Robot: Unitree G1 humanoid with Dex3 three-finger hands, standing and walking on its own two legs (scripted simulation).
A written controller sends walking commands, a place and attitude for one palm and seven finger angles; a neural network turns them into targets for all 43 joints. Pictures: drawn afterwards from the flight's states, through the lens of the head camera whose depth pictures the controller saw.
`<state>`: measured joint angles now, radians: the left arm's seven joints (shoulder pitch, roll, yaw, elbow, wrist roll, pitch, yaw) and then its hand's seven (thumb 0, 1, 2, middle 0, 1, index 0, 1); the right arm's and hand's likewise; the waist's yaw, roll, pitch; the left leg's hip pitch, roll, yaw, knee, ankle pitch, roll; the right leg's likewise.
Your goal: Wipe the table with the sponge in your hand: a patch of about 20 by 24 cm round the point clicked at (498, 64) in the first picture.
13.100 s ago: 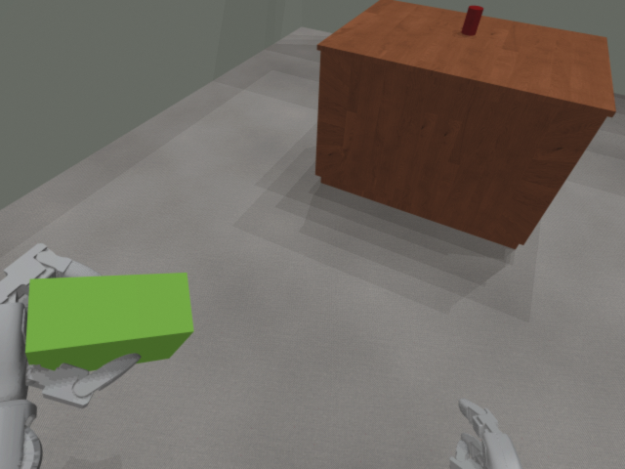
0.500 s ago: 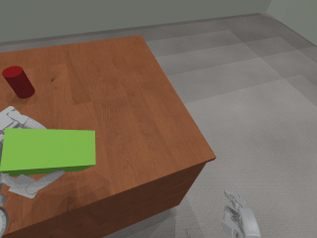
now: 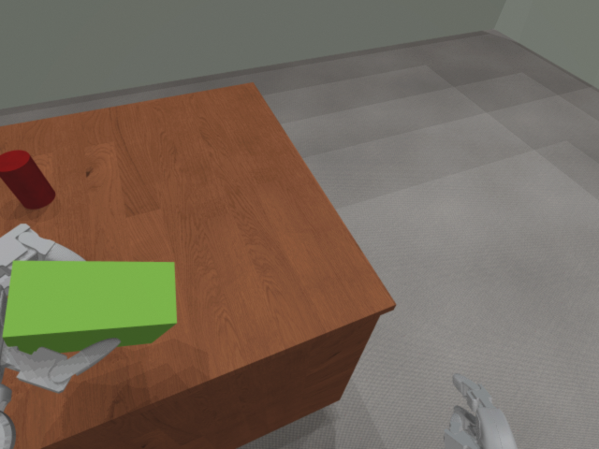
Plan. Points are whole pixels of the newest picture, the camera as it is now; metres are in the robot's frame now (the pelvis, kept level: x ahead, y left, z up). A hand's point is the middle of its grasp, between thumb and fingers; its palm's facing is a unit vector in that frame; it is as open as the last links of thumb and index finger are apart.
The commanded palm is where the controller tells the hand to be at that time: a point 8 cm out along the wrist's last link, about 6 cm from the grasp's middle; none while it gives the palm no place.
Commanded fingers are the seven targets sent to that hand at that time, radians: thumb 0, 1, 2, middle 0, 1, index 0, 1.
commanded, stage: come to a stop and stand still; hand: left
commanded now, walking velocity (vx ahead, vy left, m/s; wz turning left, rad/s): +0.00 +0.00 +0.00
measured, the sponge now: (119, 308) +0.23 +0.20 +0.13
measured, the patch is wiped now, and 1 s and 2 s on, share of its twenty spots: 0.00 0.00 0.00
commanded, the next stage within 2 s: look again from close up in 0.64 s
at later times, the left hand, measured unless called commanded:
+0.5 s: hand (12, 306) +0.21 +0.28 +0.16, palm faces +0.37 -0.85 -0.37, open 10.2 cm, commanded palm +0.16 +0.32 +0.18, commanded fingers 0.00 0.10 1.30 -1.20 -1.60 -1.20 -1.60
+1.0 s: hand (21, 328) +0.20 +0.27 +0.15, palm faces +0.29 -0.87 -0.39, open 10.2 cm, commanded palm +0.14 +0.32 +0.18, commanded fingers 0.00 0.10 1.30 -1.20 -1.60 -1.20 -1.60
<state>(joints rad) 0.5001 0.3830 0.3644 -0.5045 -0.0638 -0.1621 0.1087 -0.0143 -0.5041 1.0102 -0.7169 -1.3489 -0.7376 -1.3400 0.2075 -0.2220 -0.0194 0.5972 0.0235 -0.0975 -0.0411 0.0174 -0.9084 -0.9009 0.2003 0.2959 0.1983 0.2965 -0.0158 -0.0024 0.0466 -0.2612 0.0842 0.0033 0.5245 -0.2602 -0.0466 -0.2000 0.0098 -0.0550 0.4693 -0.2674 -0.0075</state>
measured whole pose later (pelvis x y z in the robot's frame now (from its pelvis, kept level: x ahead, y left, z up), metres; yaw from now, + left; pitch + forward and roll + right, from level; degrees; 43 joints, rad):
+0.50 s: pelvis +0.00 +0.04 +0.01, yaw +0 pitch +0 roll -1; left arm 0.45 0.37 0.35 -0.50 -0.04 -0.16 0.11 -0.01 -0.50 1.01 -0.72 -1.35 -0.74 -1.34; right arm 0.18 -0.17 0.03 0.57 0.02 -0.10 -0.03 0.02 -0.91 -0.90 0.20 0.30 0.20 0.30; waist 0.01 -0.03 0.05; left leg -0.23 0.03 0.02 0.47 -0.23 0.01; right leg -0.15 -0.04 -0.04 0.38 -0.21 0.04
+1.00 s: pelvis -0.02 +0.04 +0.00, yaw -1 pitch -1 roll -1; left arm 0.47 0.38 0.32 -0.45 -0.04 -0.26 0.08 -0.01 -0.50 1.01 -0.72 -1.35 -0.74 -1.34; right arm 0.22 -0.20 0.00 0.59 0.01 -0.17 -0.01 0.02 -0.91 -0.90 0.20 0.30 0.20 0.30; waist 0.00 -0.03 0.05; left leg -0.26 0.03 0.05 0.49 -0.22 0.01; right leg -0.20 -0.05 -0.02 0.44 -0.21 0.05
